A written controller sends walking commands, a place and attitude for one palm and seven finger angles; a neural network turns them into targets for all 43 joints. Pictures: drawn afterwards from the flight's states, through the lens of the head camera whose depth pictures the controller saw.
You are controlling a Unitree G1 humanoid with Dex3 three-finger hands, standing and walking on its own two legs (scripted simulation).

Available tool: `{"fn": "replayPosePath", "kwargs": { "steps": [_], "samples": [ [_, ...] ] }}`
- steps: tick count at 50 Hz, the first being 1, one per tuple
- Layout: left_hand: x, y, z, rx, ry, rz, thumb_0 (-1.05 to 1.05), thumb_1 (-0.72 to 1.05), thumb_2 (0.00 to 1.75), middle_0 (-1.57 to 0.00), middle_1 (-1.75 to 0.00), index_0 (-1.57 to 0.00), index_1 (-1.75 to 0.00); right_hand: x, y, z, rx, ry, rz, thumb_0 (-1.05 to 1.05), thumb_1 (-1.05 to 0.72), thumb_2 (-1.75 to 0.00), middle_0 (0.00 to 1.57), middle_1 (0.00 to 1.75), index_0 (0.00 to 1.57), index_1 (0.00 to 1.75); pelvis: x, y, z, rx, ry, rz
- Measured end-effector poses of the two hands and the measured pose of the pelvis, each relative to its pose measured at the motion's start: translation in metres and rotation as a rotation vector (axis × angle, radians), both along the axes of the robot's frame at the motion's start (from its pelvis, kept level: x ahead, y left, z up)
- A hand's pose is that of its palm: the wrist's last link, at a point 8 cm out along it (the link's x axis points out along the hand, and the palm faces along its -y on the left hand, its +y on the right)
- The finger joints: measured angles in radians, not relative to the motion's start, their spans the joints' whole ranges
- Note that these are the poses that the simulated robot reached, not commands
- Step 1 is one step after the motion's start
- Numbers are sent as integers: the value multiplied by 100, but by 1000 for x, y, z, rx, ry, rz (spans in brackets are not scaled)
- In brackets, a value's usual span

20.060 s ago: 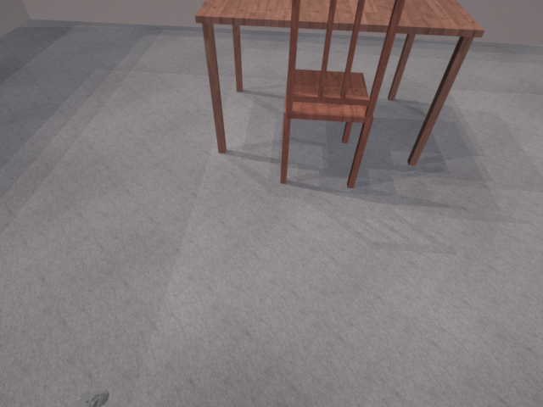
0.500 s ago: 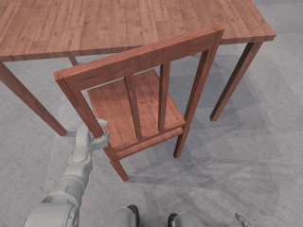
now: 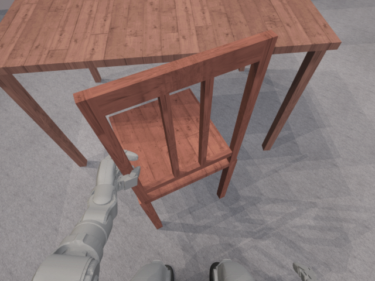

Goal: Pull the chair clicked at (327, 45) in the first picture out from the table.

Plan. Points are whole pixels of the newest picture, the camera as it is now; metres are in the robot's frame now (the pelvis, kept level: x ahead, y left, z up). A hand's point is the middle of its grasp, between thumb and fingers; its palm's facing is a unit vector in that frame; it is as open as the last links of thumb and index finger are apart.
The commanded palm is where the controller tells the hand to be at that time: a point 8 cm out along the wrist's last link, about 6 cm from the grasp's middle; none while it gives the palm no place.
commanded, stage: step backward, pulling the chair out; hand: left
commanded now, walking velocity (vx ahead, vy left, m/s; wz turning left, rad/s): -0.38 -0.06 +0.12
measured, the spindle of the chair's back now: (171, 144) +0.43 +0.04 -0.04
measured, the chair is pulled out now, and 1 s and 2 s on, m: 0.12 0.18 0.26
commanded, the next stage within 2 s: none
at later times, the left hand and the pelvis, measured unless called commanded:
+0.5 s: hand (133, 189) +0.32 +0.13 -0.06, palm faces +0.01 -0.98 -0.22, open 5.7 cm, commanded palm +0.32 +0.19 -0.05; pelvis -0.04 +0.00 +0.00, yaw +1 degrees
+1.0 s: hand (133, 203) +0.29 +0.13 -0.06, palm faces +0.00 -0.98 -0.22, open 5.8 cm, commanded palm +0.28 +0.18 -0.05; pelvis -0.08 +0.00 +0.00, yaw +3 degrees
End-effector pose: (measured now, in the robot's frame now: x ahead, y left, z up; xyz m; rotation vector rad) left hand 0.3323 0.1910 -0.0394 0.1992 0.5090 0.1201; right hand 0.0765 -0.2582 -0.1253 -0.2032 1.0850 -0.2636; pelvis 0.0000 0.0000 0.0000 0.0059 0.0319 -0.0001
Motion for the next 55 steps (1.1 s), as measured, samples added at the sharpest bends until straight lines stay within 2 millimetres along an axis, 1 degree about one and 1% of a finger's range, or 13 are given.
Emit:
{"fn": "replayPosePath", "kwargs": {
  "steps": [2,5,11,16,22,27,32,36,39,44,47,55],
  "samples": [
    [0,1,0,-1,-1,-15,1,59,68,-24,-113,-50,-145,-2,-1,0,-15,13,1,1,-91,-90,21,30,21,30,0,4,0,-5,13,13],
    [1,2,0,-4,0,-32,1,60,67,-23,-113,-50,-145,-3,0,5,-28,34,11,1,-91,-90,21,30,21,30,-5,5,2,6,20,5],
    [-2,0,0,1,-2,-32,0,60,67,-23,-114,-50,-145,-2,0,3,-10,12,15,1,-91,-90,21,30,21,30,-19,-2,-1,1,15,-1],
    [-11,-3,0,10,-10,-25,0,59,67,-24,-114,-50,-145,-7,-4,2,7,-26,-2,1,-91,-90,21,30,21,30,-30,-8,-4,-5,13,13],
    [-25,-7,0,2,-7,-39,-1,60,67,-22,-116,-50,-145,-27,-9,7,-31,1,11,1,-91,-90,21,30,21,30,-38,0,-2,-2,4,41],
    [-34,-7,0,0,-6,-64,-1,61,66,-20,-117,-50,-145,-39,-6,9,-41,30,15,1,-91,-90,21,30,21,30,-42,2,-1,-1,5,22],
    [-40,-7,0,5,-6,-50,-1,60,67,-20,-117,-50,-145,-42,-2,0,-1,33,27,1,-91,-90,21,30,21,30,-49,-10,-4,-2,-6,21],
    [-45,-10,1,14,-7,-28,-1,58,69,-22,-116,-50,-145,-41,-4,-6,28,6,18,1,-91,-90,21,30,21,30,-56,-17,-6,-4,-5,34],
    [-50,-12,1,5,4,-10,0,59,69,-21,-114,-50,-145,-44,-8,-4,21,5,21,1,-91,-90,21,30,21,30,-60,-15,-3,8,-3,52],
    [-57,-13,2,-11,19,-29,0,60,68,-18,-115,-50,-145,-53,-13,3,-32,31,55,1,-91,-90,21,30,21,30,-68,-6,-1,12,17,90],
    [-61,-12,3,-7,19,-54,0,61,67,-17,-115,-49,-145,-57,-12,7,-47,41,58,1,-91,-90,21,30,21,30,-73,-3,1,23,16,68],
    [-71,-12,3,9,8,-60,-1,60,68,-19,-116,-49,-144,-60,-4,0,-5,7,29,1,-91,-90,21,30,21,30,-84,-8,-4,17,6,55]
  ]
}}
